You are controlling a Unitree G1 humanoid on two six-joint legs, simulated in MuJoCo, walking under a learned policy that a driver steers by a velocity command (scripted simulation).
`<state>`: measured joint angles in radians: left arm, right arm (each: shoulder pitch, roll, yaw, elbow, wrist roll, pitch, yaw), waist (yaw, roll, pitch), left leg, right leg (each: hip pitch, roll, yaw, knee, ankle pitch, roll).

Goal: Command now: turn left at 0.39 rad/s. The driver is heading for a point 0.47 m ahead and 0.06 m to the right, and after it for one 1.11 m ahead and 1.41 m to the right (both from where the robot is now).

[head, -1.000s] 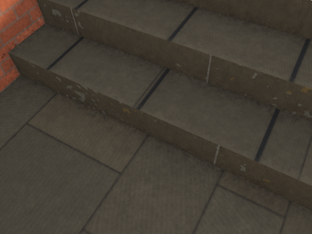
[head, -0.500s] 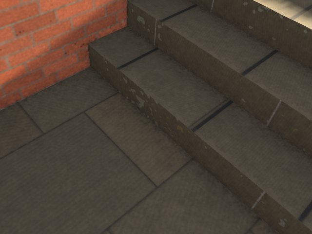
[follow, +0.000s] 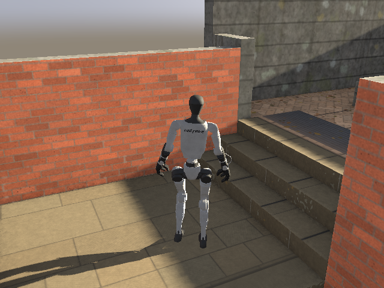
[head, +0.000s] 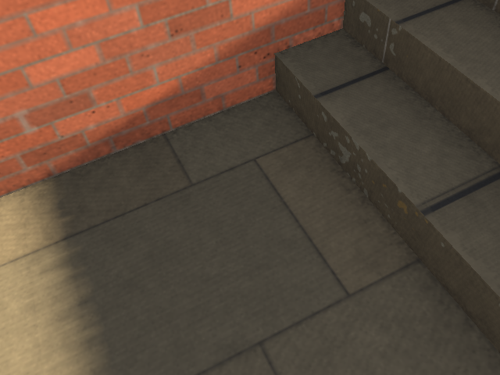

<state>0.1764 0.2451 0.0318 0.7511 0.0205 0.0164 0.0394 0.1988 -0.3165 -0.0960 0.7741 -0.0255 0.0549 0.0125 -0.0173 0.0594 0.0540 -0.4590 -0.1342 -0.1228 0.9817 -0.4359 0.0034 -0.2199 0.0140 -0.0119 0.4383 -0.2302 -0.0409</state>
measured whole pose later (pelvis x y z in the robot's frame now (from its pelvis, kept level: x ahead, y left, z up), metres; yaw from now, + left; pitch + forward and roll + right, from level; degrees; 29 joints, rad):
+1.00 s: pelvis +0.30 -0.03 +0.00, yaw +1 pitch +0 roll +0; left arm 0.38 0.20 0.03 0.95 0.01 -0.08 -0.01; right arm 0.15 -0.26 -0.03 0.90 -0.04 -0.04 0.02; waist 0.02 0.04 0.07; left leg -0.58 0.07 0.00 0.91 -0.18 0.01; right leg -0.09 0.07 -0.05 0.29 -0.19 -0.09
